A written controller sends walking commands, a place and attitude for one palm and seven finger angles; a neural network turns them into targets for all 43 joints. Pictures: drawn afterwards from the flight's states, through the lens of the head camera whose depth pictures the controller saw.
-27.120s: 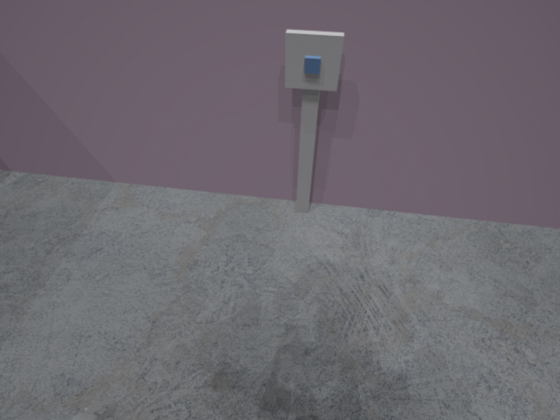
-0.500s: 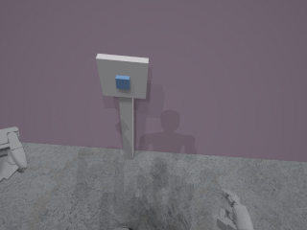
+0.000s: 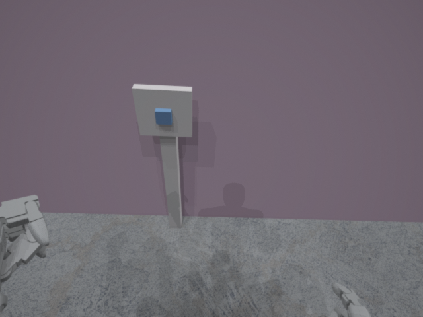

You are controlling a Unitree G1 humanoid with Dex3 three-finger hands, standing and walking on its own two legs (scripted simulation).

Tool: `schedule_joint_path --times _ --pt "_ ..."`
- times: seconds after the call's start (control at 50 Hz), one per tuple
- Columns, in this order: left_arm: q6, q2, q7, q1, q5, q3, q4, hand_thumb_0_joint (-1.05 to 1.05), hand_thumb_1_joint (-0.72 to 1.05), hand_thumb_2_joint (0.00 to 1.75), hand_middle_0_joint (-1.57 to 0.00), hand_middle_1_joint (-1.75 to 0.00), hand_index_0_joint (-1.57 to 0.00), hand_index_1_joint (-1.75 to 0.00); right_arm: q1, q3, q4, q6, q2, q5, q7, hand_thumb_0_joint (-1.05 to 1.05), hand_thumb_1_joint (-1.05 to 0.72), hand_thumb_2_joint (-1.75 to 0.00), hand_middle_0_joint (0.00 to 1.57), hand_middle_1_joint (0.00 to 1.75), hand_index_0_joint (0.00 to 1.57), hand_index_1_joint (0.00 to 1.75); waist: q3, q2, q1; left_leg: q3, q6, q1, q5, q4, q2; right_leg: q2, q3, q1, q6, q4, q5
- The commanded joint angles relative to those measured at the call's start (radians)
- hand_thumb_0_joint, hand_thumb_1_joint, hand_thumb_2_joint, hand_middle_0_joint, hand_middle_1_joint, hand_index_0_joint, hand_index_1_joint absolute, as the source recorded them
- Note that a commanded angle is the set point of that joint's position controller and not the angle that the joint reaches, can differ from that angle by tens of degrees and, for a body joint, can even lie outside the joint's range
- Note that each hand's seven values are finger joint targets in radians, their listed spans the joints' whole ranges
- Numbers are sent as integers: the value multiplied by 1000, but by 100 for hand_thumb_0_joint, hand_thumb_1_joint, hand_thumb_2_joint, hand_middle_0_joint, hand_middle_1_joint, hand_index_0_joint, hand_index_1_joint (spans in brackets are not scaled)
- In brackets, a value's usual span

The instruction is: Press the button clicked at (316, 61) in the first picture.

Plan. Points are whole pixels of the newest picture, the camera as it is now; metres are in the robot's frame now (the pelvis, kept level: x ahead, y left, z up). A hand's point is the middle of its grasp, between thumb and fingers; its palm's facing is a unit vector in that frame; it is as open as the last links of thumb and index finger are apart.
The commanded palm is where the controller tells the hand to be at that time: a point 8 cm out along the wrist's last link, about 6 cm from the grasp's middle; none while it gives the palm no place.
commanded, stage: stop stepping back and stand still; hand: left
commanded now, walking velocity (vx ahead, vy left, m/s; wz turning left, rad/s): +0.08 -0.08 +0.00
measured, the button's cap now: (163, 116) +0.71 +0.19 -0.01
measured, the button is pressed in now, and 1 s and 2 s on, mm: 0 0 0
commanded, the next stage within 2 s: let the arm hang, fingers relaxed in 1.12 s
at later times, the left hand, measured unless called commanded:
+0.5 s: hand out of the picture +0.15 +0.28 +0.16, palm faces +0.45 -0.81 -0.38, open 3.1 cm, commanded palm +0.07 +0.31 +0.18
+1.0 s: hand (48, 236) +0.19 +0.24 +0.15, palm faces +0.35 -0.82 -0.46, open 3.1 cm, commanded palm +0.13 +0.28 +0.18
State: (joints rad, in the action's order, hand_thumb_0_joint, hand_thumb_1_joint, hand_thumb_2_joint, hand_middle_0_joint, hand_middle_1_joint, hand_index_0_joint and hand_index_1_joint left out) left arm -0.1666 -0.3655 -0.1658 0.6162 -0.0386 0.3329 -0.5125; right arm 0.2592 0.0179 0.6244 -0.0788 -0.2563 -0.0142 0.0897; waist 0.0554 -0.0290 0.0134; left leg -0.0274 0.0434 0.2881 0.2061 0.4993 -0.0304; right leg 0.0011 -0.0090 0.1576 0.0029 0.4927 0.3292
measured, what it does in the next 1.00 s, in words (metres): steps on the spot: right foot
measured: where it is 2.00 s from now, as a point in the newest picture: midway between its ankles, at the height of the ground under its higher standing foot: outside the picture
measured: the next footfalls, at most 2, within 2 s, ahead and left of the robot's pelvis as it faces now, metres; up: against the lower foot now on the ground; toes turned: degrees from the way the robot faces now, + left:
right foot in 0.64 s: +0.02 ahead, -0.09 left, +0.00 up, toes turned -2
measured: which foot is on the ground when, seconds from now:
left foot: down 0.00-1.00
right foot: down 0.00-0.40, up 0.42-0.62, down 0.64-1.00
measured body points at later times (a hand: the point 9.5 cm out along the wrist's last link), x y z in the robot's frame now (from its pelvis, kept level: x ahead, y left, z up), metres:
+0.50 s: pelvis -0.04 +0.02 -0.01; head -0.05 +0.04 +0.44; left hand +0.12 +0.32 +0.18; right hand +0.10 -0.21 -0.09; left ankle +0.00 +0.12 -0.74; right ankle -0.04 -0.10 -0.70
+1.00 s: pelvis +0.00 +0.00 +0.00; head +0.01 +0.00 +0.45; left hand +0.16 +0.28 +0.18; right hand +0.16 -0.25 -0.08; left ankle +0.00 +0.12 -0.74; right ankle -0.02 -0.09 -0.74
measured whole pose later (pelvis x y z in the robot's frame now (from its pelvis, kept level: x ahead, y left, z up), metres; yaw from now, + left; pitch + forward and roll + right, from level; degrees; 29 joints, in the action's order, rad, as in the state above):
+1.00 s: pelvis +0.00 +0.00 +0.00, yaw +0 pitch +0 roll -1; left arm -0.18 -0.37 -0.16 0.64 -0.04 0.34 -0.56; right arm 0.20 0.01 0.61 -0.09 -0.24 0.00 0.07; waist -0.02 0.01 0.01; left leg -0.05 0.00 0.24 0.25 0.48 0.04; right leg -0.04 -0.06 0.19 -0.04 0.43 0.26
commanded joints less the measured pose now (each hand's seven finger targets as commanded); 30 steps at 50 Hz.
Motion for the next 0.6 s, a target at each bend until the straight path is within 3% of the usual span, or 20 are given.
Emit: schedule_joint_path --times 0.0,0.02,0.06,0.1,0.14,0.16,0.2,0.22,0.24,0.26,0.28,0.32,0.34,0.36,0.38,0.4,0.44,0.5,0.56,0.58 --pt "-95 -178 -15 -51 8 109 -270 0 90 90 -130 -150 -130 -150 -138 14 -178 -81 -83 6 -4 0 -90 -90 20 30 20 30 -19 161 -6 214 26 26 110 -231 164 12 11 14 8 -61 -30" --pt "-93 -174 -17 -41 10 114 -264 0 90 90 -130 -150 -130 -150 -142 12 -180 -83 -82 9 -6 0 -90 -90 20 30 20 30 -47 161 -6 225 24 93 286 -281 163 7 8 -6 5 -67 13" --pt "-88 -176 -17 -13 14 130 -253 0 90 90 -130 -150 -130 -150 -142 20 -188 -80 -82 11 -7 0 -90 -90 20 30 20 30 -70 192 -6 217 11 175 456 -330 154 -16 -13 -36 -9 -60 82" --pt "-79 -159 -18 10 15 129 -217 0 90 90 -130 -150 -130 -150 -140 20 -190 -72 -72 14 -8 0 -90 -90 20 30 20 30 -66 198 -6 190 -2 223 511 -322 141 -30 -34 -60 -24 -50 137" --pt "-71 -163 -17 19 10 135 -210 0 90 90 -130 -150 -130 -150 -133 24 -189 -62 -64 19 -9 0 -90 -90 20 30 20 30 -50 130 -4 147 -12 195 447 -218 103 -8 6 -24 -51 -108 191" --pt "-70 -171 -16 22 6 140 -211 0 90 90 -130 -150 -130 -150 -129 28 -187 -56 -63 22 -10 0 -90 -90 20 30 20 30 -39 56 -1 105 -18 159 368 -93 70 45 101 27 -79 -176 266" --pt "-74 -170 -14 -20 5 125 -234 0 90 90 -130 -150 -130 -150 -109 40 -159 -37 -68 24 -16 0 -90 -90 20 30 20 30 -41 -157 0 15 -34 167 162 316 20 254 375 126 -186 -323 403" --pt "-76 -164 -14 -54 1 115 -251 0 90 90 -130 -150 -130 -150 -108 41 -148 -35 -72 25 -21 0 -90 -90 20 30 20 30 -45 -179 -2 19 -36 214 129 421 27 305 396 100 -218 -324 303" --pt "-79 -161 -11 -74 3 110 -248 0 90 90 -130 -150 -130 -150 -106 40 -144 -43 -77 24 -23 0 -90 -90 20 30 20 30 -33 -151 3 35 -33 234 130 435 46 302 357 63 -222 -278 159" --pt "-80 -164 -16 -101 6 108 -250 0 90 90 -130 -150 -130 -150 -105 33 -139 -51 -74 26 -24 0 -90 -90 20 30 20 30 -14 -101 9 47 -27 195 166 384 62 304 333 87 -211 -252 167" --pt "-78 -157 -23 -101 10 104 -224 0 90 90 -130 -150 -130 -150 -108 22 -138 -54 -52 29 -20 0 -90 -90 20 30 20 30 -45 -74 14 53 -17 94 184 247 89 280 270 189 -175 -251 255" --pt "-70 -130 -26 -120 22 65 -199 0 90 90 -130 -150 -130 -150 -116 15 -132 -55 -54 27 -2 0 -90 -90 20 30 20 30 -100 -16 20 -1 -11 -105 185 44 63 163 123 356 -114 -171 380" --pt "-73 -127 -26 -150 20 61 -214 0 90 90 -130 -150 -130 -150 -116 18 -135 -61 -77 29 5 0 -90 -90 20 30 20 30 -129 101 25 94 9 -106 283 -90 98 90 70 369 -83 -29 329" --pt "-87 -131 -27 -172 19 64 -273 0 90 90 -130 -150 -130 -150 -116 28 -155 -72 -106 27 11 0 -90 -90 20 30 20 30 -126 286 27 383 71 -137 437 -248 256 3 2 427 -26 192 232" --pt "-103 -162 -37 -210 36 92 -329 0 90 90 -130 -150 -130 -150 -104 15 -162 -83 -81 30 4 0 -90 -90 20 30 20 30 -117 352 20 577 144 -100 450 -341 371 -37 -18 442 -5 392 212" --pt "-113 -200 -35 -225 41 125 -332 0 90 90 -130 -150 -130 -150 -113 13 -155 -98 -52 34 -1 0 -90 -90 20 30 20 30 -110 228 13 555 164 -48 407 -351 370 -16 24 410 -6 493 178" --pt "-102 -199 -31 -128 30 145 -305 0 90 90 -130 -150 -130 -150 -111 13 -142 -110 -44 32 -15 0 -90 -90 20 30 20 30 -63 162 1 449 135 9 344 -324 333 22 45 305 -5 462 130" --pt "-94 -164 -23 -25 21 123 -332 0 90 90 -130 -150 -130 -150 -123 5 -141 -122 -40 22 -35 0 -90 -90 20 30 20 30 -33 210 -11 240 83 47 188 -277 268 15 -17 156 7 255 70" --pt "-82 -154 -21 59 15 126 -286 0 90 90 -130 -150 -130 -150 -117 3 -153 -110 -53 22 -38 0 -90 -90 20 30 20 30 -32 223 -7 147 28 134 226 -248 221 -19 -73 -22 5 32 -16" --pt "-81 -153 -19 62 16 125 -278 0 90 90 -130 -150 -130 -150 -115 1 -152 -101 -51 22 -38 0 -90 -90 20 30 20 30 -33 187 0 129 15 151 209 -222 204 -15 -65 -64 2 -34 -38"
